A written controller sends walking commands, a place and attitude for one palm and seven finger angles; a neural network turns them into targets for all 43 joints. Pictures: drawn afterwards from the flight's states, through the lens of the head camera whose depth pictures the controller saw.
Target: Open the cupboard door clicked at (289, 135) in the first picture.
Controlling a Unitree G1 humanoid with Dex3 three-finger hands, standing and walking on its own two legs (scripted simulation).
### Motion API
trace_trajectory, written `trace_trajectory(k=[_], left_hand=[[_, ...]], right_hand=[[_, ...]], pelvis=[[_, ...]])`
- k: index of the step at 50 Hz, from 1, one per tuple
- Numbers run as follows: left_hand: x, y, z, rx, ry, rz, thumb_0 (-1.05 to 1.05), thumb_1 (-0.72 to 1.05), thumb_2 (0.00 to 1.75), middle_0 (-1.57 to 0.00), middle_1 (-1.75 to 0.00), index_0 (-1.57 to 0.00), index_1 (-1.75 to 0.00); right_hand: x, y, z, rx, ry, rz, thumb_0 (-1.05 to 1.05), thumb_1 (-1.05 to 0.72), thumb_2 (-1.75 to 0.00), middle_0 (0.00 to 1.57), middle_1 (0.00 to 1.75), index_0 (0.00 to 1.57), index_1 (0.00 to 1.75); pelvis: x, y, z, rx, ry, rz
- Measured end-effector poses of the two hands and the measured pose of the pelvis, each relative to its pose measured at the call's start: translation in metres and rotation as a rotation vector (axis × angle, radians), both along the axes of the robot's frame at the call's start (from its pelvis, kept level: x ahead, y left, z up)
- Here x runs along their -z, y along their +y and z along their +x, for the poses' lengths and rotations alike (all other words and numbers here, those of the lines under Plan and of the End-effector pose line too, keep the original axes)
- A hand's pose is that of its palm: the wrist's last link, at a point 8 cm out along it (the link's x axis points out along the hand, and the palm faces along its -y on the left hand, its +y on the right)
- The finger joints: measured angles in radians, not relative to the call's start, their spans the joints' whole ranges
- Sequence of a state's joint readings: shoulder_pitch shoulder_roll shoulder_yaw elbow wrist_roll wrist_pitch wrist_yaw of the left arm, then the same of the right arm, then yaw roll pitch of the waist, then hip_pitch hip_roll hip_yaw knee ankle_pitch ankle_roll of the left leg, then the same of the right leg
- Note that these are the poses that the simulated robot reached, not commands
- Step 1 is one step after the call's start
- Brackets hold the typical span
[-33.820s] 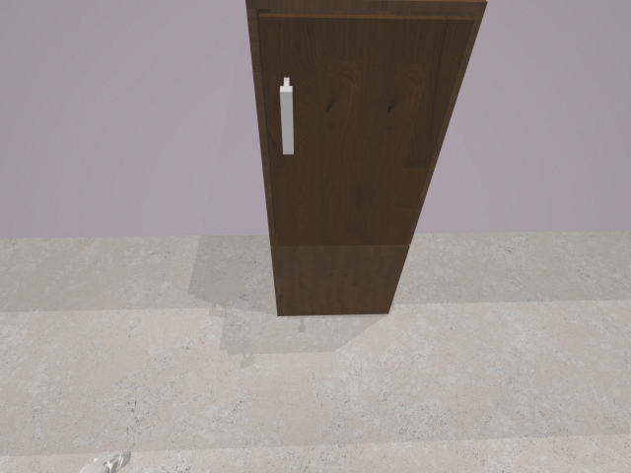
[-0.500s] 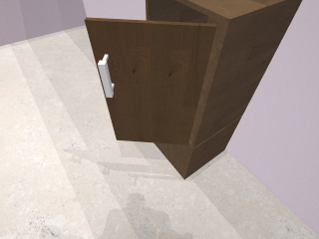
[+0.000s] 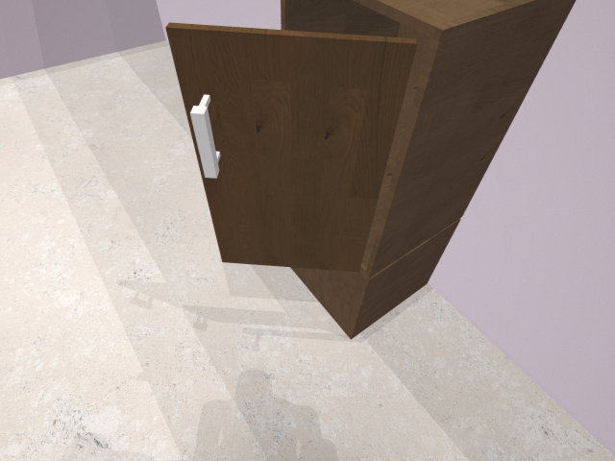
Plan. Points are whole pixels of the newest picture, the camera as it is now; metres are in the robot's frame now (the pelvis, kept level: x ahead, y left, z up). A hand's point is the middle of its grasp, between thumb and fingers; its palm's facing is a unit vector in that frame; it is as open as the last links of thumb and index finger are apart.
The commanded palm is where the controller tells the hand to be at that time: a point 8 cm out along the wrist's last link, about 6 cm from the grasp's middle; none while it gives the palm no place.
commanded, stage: look again from close up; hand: left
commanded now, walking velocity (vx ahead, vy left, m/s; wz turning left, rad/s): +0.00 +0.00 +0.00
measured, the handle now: (208, 137) +0.61 +0.20 +0.08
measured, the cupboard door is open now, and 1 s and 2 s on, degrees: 50 50 50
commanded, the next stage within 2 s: shuffle to correct the standing spot in 0.42 s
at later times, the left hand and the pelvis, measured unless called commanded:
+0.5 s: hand out of the picture +0.03 +0.18 -0.17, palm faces -0.01 -0.98 -0.20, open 7.4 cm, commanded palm none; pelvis +0.02 +0.00 +0.00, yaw -1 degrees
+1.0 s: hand out of the picture +0.07 +0.20 -0.18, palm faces +0.03 -0.97 -0.23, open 7.4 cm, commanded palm none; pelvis +0.05 +0.01 -0.01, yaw +0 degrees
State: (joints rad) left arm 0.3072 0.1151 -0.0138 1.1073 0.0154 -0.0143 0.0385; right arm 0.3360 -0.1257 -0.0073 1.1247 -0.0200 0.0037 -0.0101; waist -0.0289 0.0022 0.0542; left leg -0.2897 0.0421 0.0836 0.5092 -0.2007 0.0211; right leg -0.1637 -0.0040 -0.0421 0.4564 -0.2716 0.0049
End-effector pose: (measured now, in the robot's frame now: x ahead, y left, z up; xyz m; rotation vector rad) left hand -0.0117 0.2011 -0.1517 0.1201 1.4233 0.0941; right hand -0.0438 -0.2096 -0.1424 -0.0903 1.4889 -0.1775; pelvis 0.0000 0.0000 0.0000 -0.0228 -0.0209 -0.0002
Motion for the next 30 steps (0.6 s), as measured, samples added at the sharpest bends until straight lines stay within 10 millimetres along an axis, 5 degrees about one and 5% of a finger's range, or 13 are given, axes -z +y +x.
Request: trace_trajectory(k=[7, 12, 30], left_hand=[[-0.007, 0.028, 0.011, -0.007, -0.036, 0.070, 0.01, 0.90, 0.90, -0.20, -0.30, -0.20, -0.30], [-0.012, 0.037, 0.021, -0.006, -0.059, 0.098, 0.00, 0.90, 0.90, -0.20, -0.30, -0.20, -0.30], [-0.005, 0.017, 0.045, 0.020, -0.075, 0.049, 0.00, 0.90, 0.90, -0.20, -0.30, -0.20, -0.30]], right_hand=[[0.015, 0.016, 0.028, -0.033, -0.084, 0.044, 0.01, -0.91, -0.90, 0.20, 0.30, 0.20, 0.30], [0.016, 0.009, 0.042, -0.047, -0.104, 0.031, 0.03, -0.94, -0.90, 0.20, 0.30, 0.20, 0.30], [-0.001, -0.026, 0.087, -0.066, -0.183, -0.042, 0.01, -0.91, -0.90, 0.20, 0.30, 0.20, 0.30]], pelvis=[[0.005, 0.009, 0.004, -0.004, 0.008, 0.013], [0.005, 0.011, 0.009, 0.006, 0.012, 0.026], [0.001, -0.005, 0.021, 0.025, 0.012, 0.032]])
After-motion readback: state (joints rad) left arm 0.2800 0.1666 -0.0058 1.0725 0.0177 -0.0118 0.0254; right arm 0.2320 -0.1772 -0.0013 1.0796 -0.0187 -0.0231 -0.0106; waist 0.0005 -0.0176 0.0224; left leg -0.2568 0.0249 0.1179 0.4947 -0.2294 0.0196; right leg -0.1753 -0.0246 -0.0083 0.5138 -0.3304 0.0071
